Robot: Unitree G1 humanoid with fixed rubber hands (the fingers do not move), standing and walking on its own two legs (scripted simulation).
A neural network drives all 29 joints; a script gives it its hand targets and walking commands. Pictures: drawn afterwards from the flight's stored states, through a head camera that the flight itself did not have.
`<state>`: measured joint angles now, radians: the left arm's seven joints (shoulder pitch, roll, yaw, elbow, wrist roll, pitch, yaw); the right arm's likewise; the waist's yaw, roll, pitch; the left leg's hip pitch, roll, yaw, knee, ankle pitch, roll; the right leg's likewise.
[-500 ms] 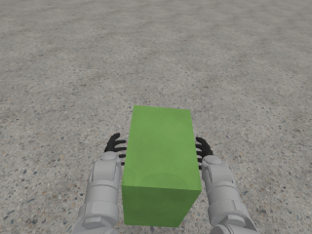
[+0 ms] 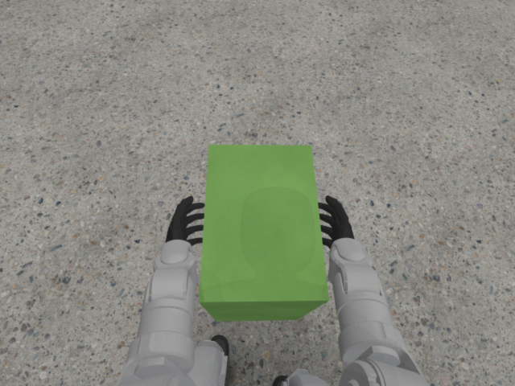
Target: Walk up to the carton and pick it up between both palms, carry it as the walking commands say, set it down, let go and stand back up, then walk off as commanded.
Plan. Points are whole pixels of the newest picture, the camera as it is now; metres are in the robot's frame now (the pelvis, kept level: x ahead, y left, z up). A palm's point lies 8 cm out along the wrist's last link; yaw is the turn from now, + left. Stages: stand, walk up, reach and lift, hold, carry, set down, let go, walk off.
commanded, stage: set down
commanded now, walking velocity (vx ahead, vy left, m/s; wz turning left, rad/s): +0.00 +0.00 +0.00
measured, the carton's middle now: (258, 243) +0.37 +0.04 -0.13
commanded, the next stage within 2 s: none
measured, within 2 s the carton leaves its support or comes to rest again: neither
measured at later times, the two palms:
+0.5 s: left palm (187, 245) +0.35 +0.18 -0.14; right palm (321, 242) +0.39 -0.08 -0.13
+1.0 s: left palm (194, 243) +0.38 +0.18 -0.21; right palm (313, 241) +0.42 -0.08 -0.21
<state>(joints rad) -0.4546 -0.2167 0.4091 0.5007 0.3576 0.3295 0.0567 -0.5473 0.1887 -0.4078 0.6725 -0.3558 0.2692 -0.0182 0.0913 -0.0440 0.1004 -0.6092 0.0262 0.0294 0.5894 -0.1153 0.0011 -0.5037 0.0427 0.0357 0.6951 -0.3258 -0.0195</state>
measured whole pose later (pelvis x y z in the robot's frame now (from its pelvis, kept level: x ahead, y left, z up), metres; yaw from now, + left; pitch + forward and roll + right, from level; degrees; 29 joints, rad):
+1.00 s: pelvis -0.03 +0.00 -0.15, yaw -2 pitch +35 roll -2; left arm -0.77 -0.14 0.45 0.55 0.29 0.31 0.09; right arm -0.87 0.10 -0.43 0.76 -0.24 0.23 -0.06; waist 0.08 -0.08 -0.13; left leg -1.62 0.02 -0.02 1.31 -0.31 -0.01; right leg -1.49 0.08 0.01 1.42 -0.55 -0.01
